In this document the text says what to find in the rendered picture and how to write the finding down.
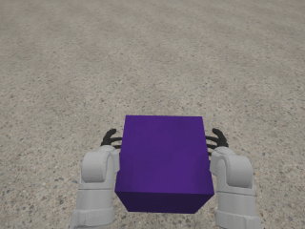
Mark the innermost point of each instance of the left robot hand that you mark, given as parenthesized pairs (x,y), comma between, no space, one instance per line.
(107,140)

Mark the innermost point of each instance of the robot right forearm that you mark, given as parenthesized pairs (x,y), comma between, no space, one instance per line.
(235,182)

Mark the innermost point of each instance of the right robot hand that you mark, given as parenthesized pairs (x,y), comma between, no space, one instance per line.
(221,141)

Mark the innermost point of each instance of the robot left forearm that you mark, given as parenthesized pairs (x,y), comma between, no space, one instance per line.
(93,208)

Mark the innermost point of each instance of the carton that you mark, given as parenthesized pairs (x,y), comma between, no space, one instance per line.
(164,164)

